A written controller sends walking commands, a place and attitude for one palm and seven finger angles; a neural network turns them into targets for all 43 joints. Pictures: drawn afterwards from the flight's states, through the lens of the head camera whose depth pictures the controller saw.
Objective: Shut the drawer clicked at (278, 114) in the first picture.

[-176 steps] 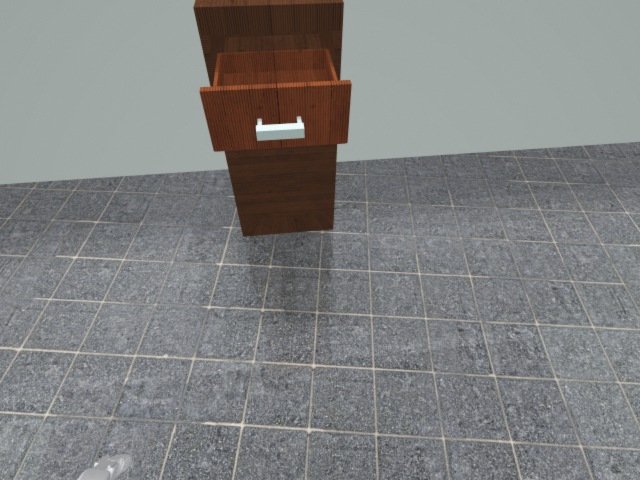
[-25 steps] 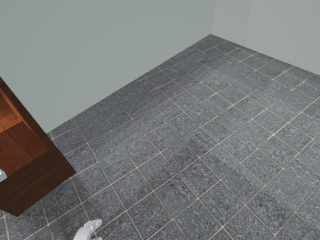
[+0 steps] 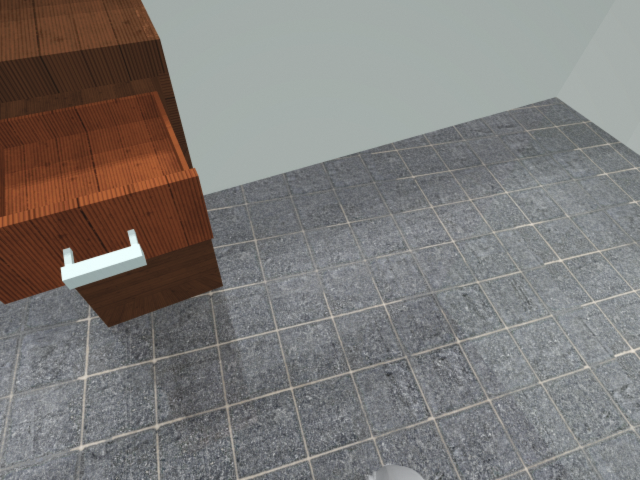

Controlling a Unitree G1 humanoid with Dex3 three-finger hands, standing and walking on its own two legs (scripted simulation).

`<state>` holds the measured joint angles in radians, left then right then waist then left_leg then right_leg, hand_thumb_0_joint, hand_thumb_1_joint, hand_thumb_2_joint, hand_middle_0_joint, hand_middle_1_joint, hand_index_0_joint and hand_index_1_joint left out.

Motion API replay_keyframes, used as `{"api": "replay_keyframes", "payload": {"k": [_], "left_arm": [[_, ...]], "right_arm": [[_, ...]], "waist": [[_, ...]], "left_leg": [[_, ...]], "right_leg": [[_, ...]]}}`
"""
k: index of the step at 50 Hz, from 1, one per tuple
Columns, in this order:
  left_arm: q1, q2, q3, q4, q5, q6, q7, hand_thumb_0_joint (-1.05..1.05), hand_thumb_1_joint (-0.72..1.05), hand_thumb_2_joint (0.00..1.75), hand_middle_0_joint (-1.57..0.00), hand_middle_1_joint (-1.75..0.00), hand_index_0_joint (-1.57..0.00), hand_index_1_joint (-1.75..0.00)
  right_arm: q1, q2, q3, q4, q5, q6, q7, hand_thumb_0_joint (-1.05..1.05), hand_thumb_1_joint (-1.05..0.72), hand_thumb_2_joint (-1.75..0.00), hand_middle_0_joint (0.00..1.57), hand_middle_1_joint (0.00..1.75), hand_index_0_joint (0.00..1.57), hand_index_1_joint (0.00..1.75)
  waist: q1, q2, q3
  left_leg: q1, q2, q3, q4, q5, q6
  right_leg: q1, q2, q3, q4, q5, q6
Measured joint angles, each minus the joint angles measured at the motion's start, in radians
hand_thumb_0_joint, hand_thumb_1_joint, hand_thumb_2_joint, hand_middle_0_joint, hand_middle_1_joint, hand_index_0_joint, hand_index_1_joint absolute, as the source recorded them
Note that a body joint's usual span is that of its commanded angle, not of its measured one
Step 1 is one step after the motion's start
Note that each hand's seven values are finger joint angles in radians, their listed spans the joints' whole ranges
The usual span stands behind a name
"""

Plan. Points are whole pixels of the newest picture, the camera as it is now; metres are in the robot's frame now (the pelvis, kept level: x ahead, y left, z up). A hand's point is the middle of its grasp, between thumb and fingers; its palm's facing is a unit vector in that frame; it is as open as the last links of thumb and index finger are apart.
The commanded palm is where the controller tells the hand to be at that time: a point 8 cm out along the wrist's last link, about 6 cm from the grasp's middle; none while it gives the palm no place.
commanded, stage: turn to face it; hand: left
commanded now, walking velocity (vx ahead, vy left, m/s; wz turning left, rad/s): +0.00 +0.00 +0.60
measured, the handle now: (103, 255) +0.42 +0.36 -0.04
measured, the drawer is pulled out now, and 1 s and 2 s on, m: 0.30 0.30 0.30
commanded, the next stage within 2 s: take the last steps up to it in 0.58 s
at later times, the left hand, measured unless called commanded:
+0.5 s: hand out of the picture -0.02 +0.13 -0.15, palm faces +0.34 -0.90 -0.28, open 7.3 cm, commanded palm none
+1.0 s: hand out of the picture -0.12 +0.15 -0.17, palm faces +0.46 -0.87 -0.19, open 7.3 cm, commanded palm none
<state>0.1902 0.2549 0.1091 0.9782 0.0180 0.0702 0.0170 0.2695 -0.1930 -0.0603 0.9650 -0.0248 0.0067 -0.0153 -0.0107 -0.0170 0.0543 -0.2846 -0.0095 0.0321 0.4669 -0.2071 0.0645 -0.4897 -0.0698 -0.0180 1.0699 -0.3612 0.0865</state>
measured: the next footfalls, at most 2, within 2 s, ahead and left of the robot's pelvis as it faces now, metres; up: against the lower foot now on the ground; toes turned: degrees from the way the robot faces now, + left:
right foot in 0.26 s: +0.04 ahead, -0.16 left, +0.00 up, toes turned +9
left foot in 0.72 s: -0.08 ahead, +0.06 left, +0.00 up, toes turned +27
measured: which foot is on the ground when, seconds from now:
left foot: down 0.00-0.26, up 0.28-0.70, down 0.72-1.00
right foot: up 0.00-0.24, down 0.26-0.72, up 0.74-1.00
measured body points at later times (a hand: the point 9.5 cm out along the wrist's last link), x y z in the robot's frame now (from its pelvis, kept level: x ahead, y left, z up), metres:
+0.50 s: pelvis -0.03 -0.08 +0.00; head +0.00 -0.10 +0.45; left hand -0.04 +0.18 -0.13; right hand +0.13 -0.31 -0.16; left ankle -0.08 +0.07 -0.66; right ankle +0.00 -0.17 -0.74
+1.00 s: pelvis -0.04 -0.03 +0.00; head -0.05 -0.01 +0.45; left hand -0.15 +0.20 -0.16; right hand +0.09 -0.23 -0.14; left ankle -0.12 +0.04 -0.74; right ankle +0.02 -0.16 -0.67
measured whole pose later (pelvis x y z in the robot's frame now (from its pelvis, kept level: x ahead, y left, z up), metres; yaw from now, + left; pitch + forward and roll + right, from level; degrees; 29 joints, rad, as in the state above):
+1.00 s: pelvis -0.04 -0.03 +0.00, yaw +25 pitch -1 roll +0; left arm 0.29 0.23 0.06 1.06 0.03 0.03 -0.01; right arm 0.28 -0.17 -0.03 1.02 -0.02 -0.04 -0.02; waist 0.02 -0.04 0.02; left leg -0.07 -0.02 0.06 0.33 -0.24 0.04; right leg -0.47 -0.09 -0.03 1.03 -0.30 0.05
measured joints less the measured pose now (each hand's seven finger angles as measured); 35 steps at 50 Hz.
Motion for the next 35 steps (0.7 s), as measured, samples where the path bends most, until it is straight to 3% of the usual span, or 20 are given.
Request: {"api": "replay_keyframes", "payload": {"k": [8,13,15,17,20,22,27,32,35], "left_arm": [[-0.039,-0.017,-0.018,-0.028,-0.009,-0.002,0.003,0.0,0.91,0.9,-0.19,-0.29,-0.2,-0.3],[-0.046,-0.045,-0.039,-0.071,-0.013,-0.03,0.002,0.0,0.91,0.9,-0.2,-0.29,-0.2,-0.3],[-0.041,-0.064,-0.048,-0.077,-0.004,-0.04,0.005,0.0,0.91,0.89,-0.2,-0.29,-0.2,-0.3],[-0.024,-0.077,-0.059,-0.083,-0.001,-0.039,0.005,0.0,0.91,0.89,-0.2,-0.29,-0.21,-0.3],[0.003,-0.085,-0.065,-0.082,-0.002,-0.044,0.004,0.0,0.91,0.89,-0.2,-0.29,-0.21,-0.3],[0.017,-0.086,-0.068,-0.078,0.0,-0.049,0.004,0.0,0.91,0.89,-0.2,-0.29,-0.21,-0.3],[0.058,-0.084,-0.073,-0.066,0.007,-0.06,0.002,0.0,0.91,0.89,-0.2,-0.29,-0.21,-0.3],[0.098,-0.067,-0.066,-0.038,0.015,-0.056,0.001,0.0,0.91,0.89,-0.2,-0.29,-0.21,-0.3],[0.119,-0.048,-0.057,-0.011,0.012,-0.047,0.001,0.0,0.91,0.89,-0.2,-0.29,-0.21,-0.3]], "right_arm": [[-0.038,-0.032,-0.009,-0.02,-0.003,0.018,0.009,0.0,-0.9,-0.9,0.2,0.3,0.2,0.3],[-0.057,-0.054,-0.02,-0.034,0.002,0.039,0.019,0.0,-0.9,-0.9,0.2,0.3,0.2,0.3],[-0.068,-0.065,-0.031,-0.031,0.005,0.05,0.021,0.0,-0.9,-0.9,0.2,0.3,0.2,0.3],[-0.069,-0.074,-0.038,-0.032,0.0,0.061,0.027,0.0,-0.9,-0.9,0.2,0.3,0.2,0.3],[-0.078,-0.08,-0.039,-0.031,-0.004,0.065,0.039,0.0,-0.9,-0.9,0.2,0.3,0.2,0.3],[-0.081,-0.081,-0.038,-0.032,-0.004,0.065,0.043,0.0,-0.9,-0.9,0.2,0.3,0.2,0.3],[-0.101,-0.076,-0.027,-0.016,0.0,0.074,0.041,0.0,-0.9,-0.9,0.2,0.3,0.2,0.3],[-0.144,-0.059,-0.008,-0.009,0.01,0.069,0.036,0.0,-0.91,-0.9,0.2,0.3,0.19,0.3],[-0.165,-0.043,0.005,-0.017,0.014,0.05,0.033,0.0,-0.91,-0.9,0.2,0.3,0.19,0.3]], "waist": [[-0.014,0.027,0.002],[-0.014,0.053,-0.008],[-0.009,0.076,-0.004],[-0.01,0.079,-0.009],[-0.006,0.071,-0.006],[-0.005,0.063,0.0],[0.016,0.043,0.015],[0.051,0.019,0.034],[0.062,0.003,0.036]], "left_leg": [[-0.02,-0.037,-0.088,-0.005,0.035,-0.022],[-0.076,-0.063,-0.147,0.068,0.026,-0.06],[-0.133,-0.063,-0.145,0.218,-0.134,-0.079],[-0.195,-0.063,-0.113,0.42,-0.207,-0.087],[-0.242,-0.029,-0.07,0.631,-0.174,-0.106],[-0.24,-0.003,-0.056,0.673,-0.158,-0.118],[-0.165,0.04,-0.036,0.57,-0.196,-0.135],[-0.057,0.039,0.0,0.362,-0.25,-0.123],[0.032,0.028,0.029,0.174,-0.166,-0.11]], "right_leg": [[0.097,0.029,0.026,-0.209,-0.062,-0.003],[0.226,0.052,0.016,-0.506,0.022,-0.034],[0.232,0.055,-0.012,-0.507,0.047,-0.079],[0.251,0.037,-0.044,-0.518,0.056,-0.101],[0.282,0.014,-0.077,-0.556,0.074,-0.108],[0.294,0.001,-0.098,-0.57,0.081,-0.11],[0.298,-0.029,-0.143,-0.571,0.081,-0.108],[0.272,-0.053,-0.17,-0.542,0.076,-0.093],[0.246,-0.065,-0.187,-0.502,0.063,-0.074]]}}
